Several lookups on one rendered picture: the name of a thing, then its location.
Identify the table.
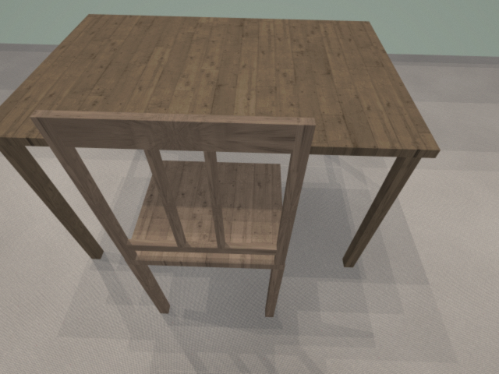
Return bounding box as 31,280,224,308
0,14,441,267

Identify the chair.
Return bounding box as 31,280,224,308
30,110,316,317

